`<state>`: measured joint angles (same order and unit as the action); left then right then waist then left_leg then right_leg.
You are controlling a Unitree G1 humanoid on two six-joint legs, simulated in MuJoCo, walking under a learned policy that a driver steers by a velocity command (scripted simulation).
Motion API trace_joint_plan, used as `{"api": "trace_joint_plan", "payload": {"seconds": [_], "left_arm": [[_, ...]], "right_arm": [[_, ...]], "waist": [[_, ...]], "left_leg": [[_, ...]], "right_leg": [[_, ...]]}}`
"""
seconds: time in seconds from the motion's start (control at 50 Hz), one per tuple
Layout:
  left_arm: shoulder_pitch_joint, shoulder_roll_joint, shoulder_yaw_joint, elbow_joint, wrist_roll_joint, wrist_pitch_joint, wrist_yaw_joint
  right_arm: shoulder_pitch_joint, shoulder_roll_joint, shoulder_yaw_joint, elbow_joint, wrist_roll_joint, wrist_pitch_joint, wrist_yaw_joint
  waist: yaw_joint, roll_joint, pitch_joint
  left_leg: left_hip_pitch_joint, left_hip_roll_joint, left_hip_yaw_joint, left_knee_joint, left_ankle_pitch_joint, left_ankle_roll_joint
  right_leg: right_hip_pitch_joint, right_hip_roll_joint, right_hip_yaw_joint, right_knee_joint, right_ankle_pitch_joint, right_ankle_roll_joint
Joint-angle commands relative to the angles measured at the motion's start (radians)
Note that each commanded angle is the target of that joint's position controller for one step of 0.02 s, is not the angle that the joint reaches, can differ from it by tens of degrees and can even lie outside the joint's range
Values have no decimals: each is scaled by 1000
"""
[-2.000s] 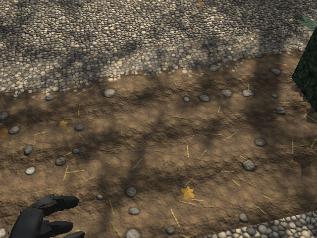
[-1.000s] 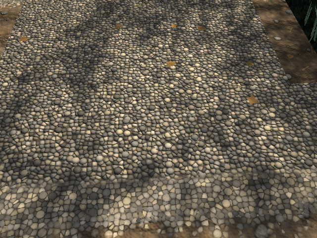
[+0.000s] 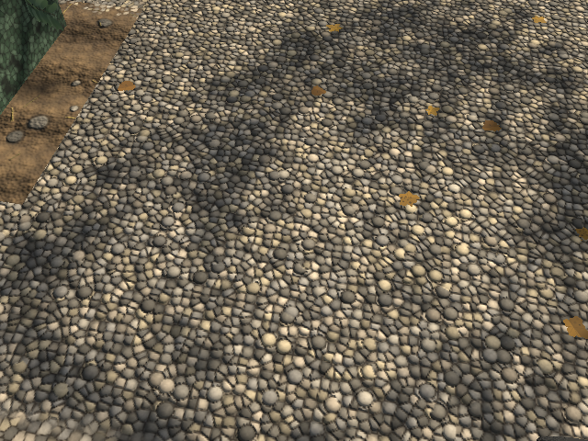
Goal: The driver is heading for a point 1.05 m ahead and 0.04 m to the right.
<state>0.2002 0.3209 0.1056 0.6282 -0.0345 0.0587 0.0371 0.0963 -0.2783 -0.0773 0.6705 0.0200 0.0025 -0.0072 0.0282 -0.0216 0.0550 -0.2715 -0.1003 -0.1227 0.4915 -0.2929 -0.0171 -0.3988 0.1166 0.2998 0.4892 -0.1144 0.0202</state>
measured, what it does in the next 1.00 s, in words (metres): steps on the spot: right foot, then left foot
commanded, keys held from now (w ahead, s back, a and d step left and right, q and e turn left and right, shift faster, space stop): e+shift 0.36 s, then q+shift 0.64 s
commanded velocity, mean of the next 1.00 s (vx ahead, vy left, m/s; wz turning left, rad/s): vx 0.00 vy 0.00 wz -0.12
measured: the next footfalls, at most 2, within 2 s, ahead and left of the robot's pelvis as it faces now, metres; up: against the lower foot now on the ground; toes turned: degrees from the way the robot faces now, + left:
right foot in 0.46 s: +0.02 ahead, -0.17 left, +0.00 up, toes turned -26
left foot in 0.94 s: +0.08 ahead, +0.07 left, +0.00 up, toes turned +2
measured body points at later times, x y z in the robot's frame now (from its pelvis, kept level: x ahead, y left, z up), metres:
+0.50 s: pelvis +0.01 -0.04 -0.01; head +0.05 -0.08 +0.44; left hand +0.31 +0.11 -0.08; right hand -0.01 -0.36 -0.12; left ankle +0.01 +0.12 -0.71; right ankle -0.02 -0.15 -0.74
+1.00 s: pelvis +0.03 -0.02 -0.01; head +0.08 +0.01 +0.43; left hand +0.22 +0.25 -0.12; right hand +0.15 -0.33 -0.09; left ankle +0.04 +0.07 -0.73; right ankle -0.04 -0.15 -0.69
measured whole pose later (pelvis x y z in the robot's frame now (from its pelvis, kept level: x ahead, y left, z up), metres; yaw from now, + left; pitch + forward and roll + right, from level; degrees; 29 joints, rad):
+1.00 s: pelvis +0.03 -0.02 -0.01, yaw -2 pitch +2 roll -2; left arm 0.07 0.32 0.10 0.73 0.01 0.03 0.01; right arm 0.20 -0.31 -0.10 0.61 0.00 0.06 0.00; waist -0.02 -0.04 0.07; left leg -0.37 0.02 0.07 0.67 -0.34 0.06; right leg -0.38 -0.11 -0.16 0.96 -0.55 0.07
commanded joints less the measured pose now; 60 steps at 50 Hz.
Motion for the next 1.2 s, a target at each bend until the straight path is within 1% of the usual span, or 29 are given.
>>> {"api": "trace_joint_plan", "payload": {"seconds": [0.02, 0.04, 0.06, 0.08, 0.12, 0.22, 0.3, 0.38, 0.42, 0.44, 0.46, 0.48, 0.5, 0.52, 0.54, 0.6, 0.66, 0.78, 0.9, 0.92, 0.94, 0.96, 0.98, 1.0, 1.02, 1.04, 1.06, 1.1, 1.2], "left_arm": [[-17, 81, 25, -95, -8, -12, 2], [3, 131, 43, -100, -1, -28, -5], [11, 196, 61, -81, 8, -33, -10], [34, 202, 66, -53, 10, -26, -12], [59, 142, 49, -35, 12, -9, -13], [-89, 81, 8, -120, 1, -13, -35], [-107, 62, -5, -145, 8, -11, -54], [-110, 68, 1, -148, 11, 9, -64], [-59, 59, 6, -137, 17, 12, -62], [7, 91, 17, -111, 25, 8, -53], [78, 168, 28, -108, 37, 0, -33], [19, 169, 3, -127, 66, -18, -22], [5, 49, -36, -124, 68, -34, -24], [20, 73, -24, -68, 78, -41, -36], [-46, 93, -14, -58, 69, -49, -40], [-147, 108, -10, -49, 63, -55, -15], [-151, 53, -21, -34, 66, -50, 10], [-154, 83, 1, 1, 58, -47, 13], [-178, 125, 27, 19, 14, -50, -23], [-163, 112, 27, 35, 4, -47, -27], [-107, 80, 23, 59, 10, -44, -35], [-159, 26, 5, 2, 58, -49, -34], [-248, 36, 2, -44, 63, -54, -24], [-277, 75, 12, -44, 43, -56, -20], [-281, 65, 11, -47, 31, -64, -14], [-258, 78, 15, -30, 40, -67, -5], [-233, 98, 23, -24, 48, -69, 0], [-194, 83, 20, -3, 49, -72, -7], [-202, 51, 4, 7, 38, -72, -10]], "right_arm": [[100, -212, -60, -31, -37, -9, -7], [31, -210, -59, -54, -85, -15, -2], [-34, -152, -43, -78, -82, -24, -10], [-81, -103, -29, -89, -62, -26, -21], [-87, -83, -18, -87, -34, -20, -40], [59, -134, -29, -54, -45, 4, -51], [51, -188, -50, -48, -36, 11, -34], [50, -207, -63, -31, -2, -2, -7], [42, -200, -57, -13, 28, -12, 4], [76, -160, -40, 12, 33, -19, 11], [84, -87, -5, -9, -18, -29, 15], [109, -27, 26, -18, -56, -30, 22], [131, -91, 7, 37, -39, -18, 26], [111, -112, 1, 21, 5, -9, 21], [79, -138, -7, 29, 14, 4, 4], [138, -182, -35, 54, 6, 43, -27], [141, -136, -31, 35, 11, 56, -39], [90, -77, -13, -54, -6, 62, -2], [135, -95, -35, -100, 4, 90, 27], [171, -104, -45, -94, 3, 89, 22], [242, -171, -73, -77, -1, 82, 5], [290, -330, -112, -91, -6, 70, -15], [283, -326, -100, -120, -47, 33, 1], [249, -291, -90, -120, -40, 5, 12], [212, -271, -84, -114, -19, -8, 5], [153, -239, -73, -122, 3, -6, -5], [96, -213, -62, -137, 13, 3, -17], [72, -203, -55, -159, -1, 11, -31], [94, -233, -64, -165, 2, 24, -43]], "waist": [[-20, 111, -188], [2, 250, -134], [21, 191, -108], [34, 132, -93], [21, 123, -72], [-80, 151, -73], [-82, 161, -94], [-71, 179, -104], [-17, 159, -128], [13, 89, -160], [17, -100, -266], [-19, -278, -341], [10, -112, -377], [17, -167, -354], [4, -125, -244], [-39, -144, -127], [-34, -118, -101], [-18, -98, -96], [-65, -91, -122], [-86, -62, -128], [-101, 78, -136], [-94, 404, -118], [-122, 329, -238], [-122, 193, -225], [-91, 145, -174], [-58, 89, -146], [-26, 93, -138], [-9, 106, -169], [-26, 131, -159]], "left_leg": [[305, 320, -275, -216, 64, 158], [188, 478, -420, -248, 198, 256], [147, 478, -343, -236, 260, 266], [127, 399, -222, -215, 256, 222], [154, 332, -91, -183, 328, 191], [290, 356, 35, -177, 505, 242], [279, 395, 127, -168, 542, 238], [221, 408, 195, -106, 582, 199], [197, 392, 198, -7, 586, 164], [108, 345, 243, 100, 526, 109], [-122, 278, 286, 289, 158, 22], [-278, 204, 226, 473, -419, -49], [-256, 222, 108, 572, -446, -83], [-245, 215, 93, 569, -394, -76], [-258, 223, 93, 549, -342, -75], [-235, 163, 116, 667, -184, -95], [-297, 183, 122, 658, -111, -103], [-250, 229, 164, 432, -94, -71], [-99, 189, 242, 188, -55, 22], [-14, 159, 248, 86, 36, 52], [128, 158, 156, -31, 301, 109], [336, 396, -245, -57, 815, 254], [317, 490, -465, -114, 707, 419], [324, 467, -385, -145, 577, 401], [299, 416, -327, -152, 478, 345], [273, 379, -282, -144, 436, 297], [226, 350, -246, -144, 441, 268], [197, 310, -216, -138, 499, 254], [167, 255, -263, -120, 372, 237]], "right_leg": [[-173, -11, 53, 132, -451, -45], [-266, 9, -63, 382, -474, 0], [-260, -63, -100, 537, -415, 28], [-245, -76, -120, 594, -345, 39], [-296, -94, -154, 729, -259, 63], [-372, -183, -269, 603, -205, 117], [-254, -209, -319, 440, -207, 98], [-72, -169, -376, 249, -228, 41], [83, -122, -372, 22, -150, -16], [269, -110, -341, -132, 62, -54], [566, -305, -110, -90, 512, -108], [593, -562, 88, -30, 829, -310], [554, -547, -22, 2, 940, -351], [450, -511, -74, -63, 599, -351], [375, -431, -132, -106, 377, -287], [222, -402, -269, -153, 379, -251], [245, -421, -315, -195, 199, -242], [282, -481, -374, -201, 143, -252], [309, -508, -455, -63, 241, -164], [272, -475, -496, 23, 198, -115], [169, -383, -556, 219, 79, -43], [-209, -219, -593, 575, -481, 65], [-320, -122, -335, 773, -629, 83], [-367, -138, -260, 821, -566, 63], [-389, -145, -231, 788, -462, 35], [-394, -163, -212, 739, -371, 26], [-354, -163, -203, 697, -307, 25], [-287, -127, -209, 667, -228, 37], [-238, -67, -187, 430, -174, 75]]}}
